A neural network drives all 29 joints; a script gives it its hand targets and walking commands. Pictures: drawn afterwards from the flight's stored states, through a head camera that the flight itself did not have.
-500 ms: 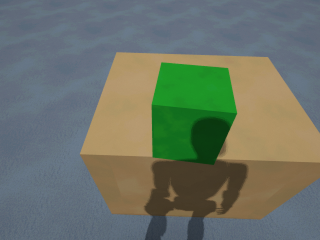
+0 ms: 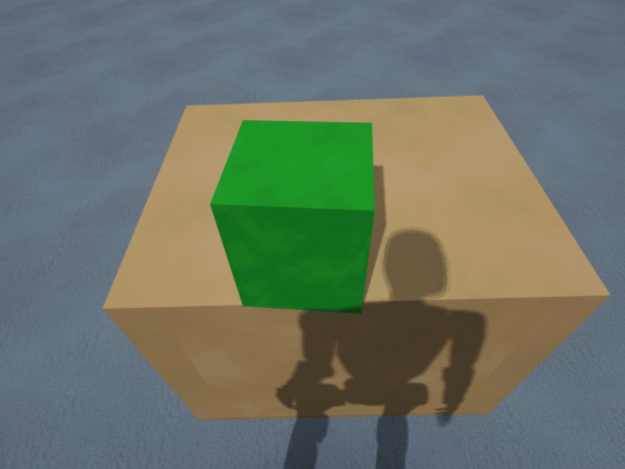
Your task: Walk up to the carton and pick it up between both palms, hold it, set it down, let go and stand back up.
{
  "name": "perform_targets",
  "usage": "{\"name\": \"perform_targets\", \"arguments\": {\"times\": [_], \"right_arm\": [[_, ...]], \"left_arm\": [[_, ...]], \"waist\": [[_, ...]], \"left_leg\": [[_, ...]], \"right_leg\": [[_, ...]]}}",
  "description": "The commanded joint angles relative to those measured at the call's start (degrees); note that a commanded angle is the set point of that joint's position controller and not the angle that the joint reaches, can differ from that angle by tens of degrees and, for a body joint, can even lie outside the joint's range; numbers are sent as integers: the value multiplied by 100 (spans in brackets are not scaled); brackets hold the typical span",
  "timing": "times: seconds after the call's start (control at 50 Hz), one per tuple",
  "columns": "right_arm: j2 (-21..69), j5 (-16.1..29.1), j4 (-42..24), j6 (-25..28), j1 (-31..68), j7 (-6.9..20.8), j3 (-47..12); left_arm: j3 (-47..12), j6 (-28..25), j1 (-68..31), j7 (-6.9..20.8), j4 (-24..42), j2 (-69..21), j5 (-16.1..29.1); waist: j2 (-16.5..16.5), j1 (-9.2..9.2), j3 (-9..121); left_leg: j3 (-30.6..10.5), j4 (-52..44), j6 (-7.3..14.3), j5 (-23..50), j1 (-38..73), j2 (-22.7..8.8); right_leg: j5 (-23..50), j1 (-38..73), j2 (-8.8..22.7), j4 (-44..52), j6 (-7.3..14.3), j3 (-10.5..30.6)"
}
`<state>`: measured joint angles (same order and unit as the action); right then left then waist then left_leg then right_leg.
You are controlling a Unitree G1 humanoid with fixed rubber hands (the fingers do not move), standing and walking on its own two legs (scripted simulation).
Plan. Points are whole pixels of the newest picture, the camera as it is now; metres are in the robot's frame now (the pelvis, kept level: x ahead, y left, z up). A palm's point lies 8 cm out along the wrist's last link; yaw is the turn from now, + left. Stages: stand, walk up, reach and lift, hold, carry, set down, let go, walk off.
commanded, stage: walk up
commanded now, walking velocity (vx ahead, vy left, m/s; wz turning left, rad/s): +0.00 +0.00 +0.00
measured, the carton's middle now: (303, 219) +0.50 +0.02 +0.02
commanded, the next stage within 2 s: stand in 0.92 s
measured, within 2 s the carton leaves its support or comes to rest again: neither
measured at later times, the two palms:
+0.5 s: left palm out of the picture +0.00 +0.23 -0.13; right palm out of the picture +0.02 -0.24 -0.16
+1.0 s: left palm out of the picture +0.06 +0.23 -0.15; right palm out of the picture +0.07 -0.19 -0.15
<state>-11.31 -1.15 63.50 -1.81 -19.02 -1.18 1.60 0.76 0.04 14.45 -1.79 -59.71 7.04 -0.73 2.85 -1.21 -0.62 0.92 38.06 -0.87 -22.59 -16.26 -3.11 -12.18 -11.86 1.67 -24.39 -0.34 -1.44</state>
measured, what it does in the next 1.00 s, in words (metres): steps on the spot: left foot, then left foot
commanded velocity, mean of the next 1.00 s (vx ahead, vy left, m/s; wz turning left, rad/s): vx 0.04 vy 0.02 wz -0.02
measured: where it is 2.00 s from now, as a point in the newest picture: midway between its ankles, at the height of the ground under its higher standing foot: outside the picture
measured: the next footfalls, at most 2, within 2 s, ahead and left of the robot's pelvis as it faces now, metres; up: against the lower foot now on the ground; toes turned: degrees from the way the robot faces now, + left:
left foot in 0.08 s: +0.03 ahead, +0.12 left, +0.00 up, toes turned +2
left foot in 0.60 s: +0.12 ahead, +0.13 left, +0.00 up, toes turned -5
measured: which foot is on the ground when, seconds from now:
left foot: up 0.00-0.06, down 0.08-0.38, up 0.40-0.58, down 0.60-1.00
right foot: down 0.00-1.00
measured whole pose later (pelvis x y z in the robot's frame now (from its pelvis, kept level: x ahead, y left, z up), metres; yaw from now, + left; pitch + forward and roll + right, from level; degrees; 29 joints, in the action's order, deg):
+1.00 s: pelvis +0.08 +0.02 +0.00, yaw +0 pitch -1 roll +0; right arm -7.7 -0.3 65.6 1.1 -15.7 -2.1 0.7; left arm 0.2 -0.6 16.8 -2.2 -67.3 7.0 -0.6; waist -0.6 0.0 -1.6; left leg 2.9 23.6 0.5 -12.4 -10.1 -0.2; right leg -17.3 -2.4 4.1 -21.0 -3.1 -1.6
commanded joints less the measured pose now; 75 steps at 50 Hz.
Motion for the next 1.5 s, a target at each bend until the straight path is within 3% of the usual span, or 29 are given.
{"name": "perform_targets", "arguments": {"times": [0.0,0.04,0.08,0.1,0.12,0.22,0.24,0.26,0.32,0.34,0.36,0.38,0.4,0.42,0.44,0.46,0.48,0.5,0.52,0.56,0.58,0.6,0.62,0.64,0.68,0.76,0.82,1.02,1.48], "right_arm": [[-36,5,-57,115,-522,-25,-53],[-90,9,-34,198,-585,-76,-73],[-247,10,-25,277,-540,-97,-70],[-292,86,10,280,-303,-78,-44],[-193,100,37,290,-228,-65,-65],[-46,71,139,299,-304,-120,-80],[-556,57,22,283,-549,-89,79],[-473,52,21,233,-574,-91,89],[-395,40,116,231,-865,-95,148],[-466,41,94,136,-658,-78,209],[-397,6,-144,123,-161,-42,208],[-234,-43,-496,141,369,16,164],[-174,-92,-833,129,650,-80,222],[-278,-60,-725,93,459,-90,280],[-304,-15,-637,59,341,-66,314],[-302,-29,-661,50,350,-37,312],[439,82,-674,168,100,40,16],[386,81,-531,221,71,68,-15],[190,85,-465,228,105,42,11],[-31,78,-283,208,-272,-38,18],[-178,28,-229,258,-483,-70,7],[-338,-11,-236,311,-595,-85,-10],[-417,68,-209,289,-367,-90,-30],[-393,87,-247,271,-36,-86,-37],[-316,86,-278,249,304,-84,-43],[-92,106,-65,338,-22,-92,-29],[-137,97,-3,373,-13,-88,-3],[-94,79,163,327,-98,-114,-32],[55,70,371,261,-268,-136,-117]], "left_arm": [[124,-133,86,-1,166,847,-9],[115,-104,108,14,63,821,49],[69,-80,323,45,-42,597,83],[1,-75,407,41,-106,354,110],[20,-74,419,24,-190,451,87],[35,-106,544,2,-436,613,50],[177,-72,857,65,-443,825,73],[214,-8,496,94,-330,907,58],[110,-78,-41,146,-17,335,31],[189,-137,269,70,11,502,-87],[312,-181,1012,21,-190,780,-127],[468,-207,1876,-40,-445,1272,-173],[522,-193,1621,-193,-245,1678,-113],[468,-232,1564,-239,-296,1384,-87],[416,-246,1461,-267,-231,1159,-59],[415,-227,1278,-295,-151,1077,-79],[86,-184,724,-250,-276,226,35],[124,-141,299,-217,-143,277,-27],[158,-109,417,-186,-148,433,-74],[180,-74,687,-131,-236,723,-35],[162,-79,855,-95,-280,742,8],[120,-63,1021,-54,-278,557,46],[34,27,1252,-68,-328,239,89],[10,97,1303,-78,-424,187,58],[1,99,1112,-51,-502,338,7],[16,-54,1089,-43,-696,505,9],[5,-93,925,-62,-727,437,11],[-11,-86,834,-70,-794,381,21],[-54,-113,1013,-78,-801,318,30]], "waist": [[-1045,-30,-153],[-795,-81,-115],[-387,110,-110],[171,233,-311],[304,221,-386],[-134,165,-306],[-270,159,351],[-380,38,-401],[480,-202,-1037],[1177,153,-927],[610,506,-695],[-871,900,-627],[-1809,801,-1205],[-1501,653,-595],[-1279,518,-121],[-1202,434,122],[-1976,-155,340],[-2317,-119,121],[-2070,-5,4],[-1119,-108,-74],[-582,-115,45],[82,-34,190],[779,191,77],[969,257,-223],[737,281,-603],[64,169,-250],[-122,130,-144],[-400,129,-400],[-251,87,-556]], "left_leg": [[30,-449,11,247,147,1],[-89,-1588,9,1379,635,-97],[-450,-1887,35,2013,996,-451],[-484,-1915,100,1817,554,-364],[-484,-2067,116,1624,364,-303],[-373,-2016,151,1745,774,-239],[-168,-1866,153,-1426,935,-209],[-304,-1882,179,-1920,640,-348],[-1249,-2643,483,-1833,1097,-1000],[-595,-2361,443,-1517,87,-545],[-172,-1598,231,-1311,-883,-248],[506,-45,-108,-844,-2062,259],[372,921,-251,-766,-2177,247],[-14,1727,-285,-784,-1606,43],[-121,2230,-280,-651,-1493,33],[-189,2489,-263,-465,-1555,4],[-206,1151,-32,-347,-344,-100],[173,410,-53,-141,-198,154],[472,-104,-75,211,-78,381],[597,-1368,-19,1680,682,402],[219,-1534,29,2421,1280,3],[-645,-1681,174,3374,1639,-802],[-1065,-1867,558,3333,864,-1216],[-1263,-2096,631,2388,436,-1162],[-988,-2318,420,1678,282,-740],[-505,-1897,329,2842,1038,-350],[-404,-1743,349,3200,1147,-331],[-297,-1689,289,2610,802,-238],[-255,-1629,140,2197,692,-232]], "right_leg": [[693,-64,1086,918,680,822],[829,-106,974,751,543,808],[464,-98,522,641,336,523],[519,153,321,701,266,350],[584,363,349,634,247,355],[715,360,363,631,230,396],[-2469,184,288,404,314,491],[-3027,-582,404,330,313,715],[-1357,-1832,-1,-583,84,-10],[-841,-614,246,-407,126,-152],[-1162,499,526,-36,254,368],[-2682,1322,1563,1035,621,2149],[2730,571,2711,810,982,2909],[4847,640,2633,302,1208,2399],[5531,788,2394,29,1185,1890],[5136,911,2159,-14,1092,1572],[3493,149,919,306,706,319],[2908,216,481,206,542,45],[2884,323,441,82,530,29],[2658,-14,741,-63,440,260],[1672,-366,706,-144,267,323],[-49,-682,387,-395,78,81],[-940,-79,186,-420,9,-68],[-847,101,209,-289,13,8],[-189,148,269,168,39,106],[453,254,444,549,-13,238],[573,344,468,623,-24,190],[622,467,513,672,18,139],[576,383,454,746,94,199]]}}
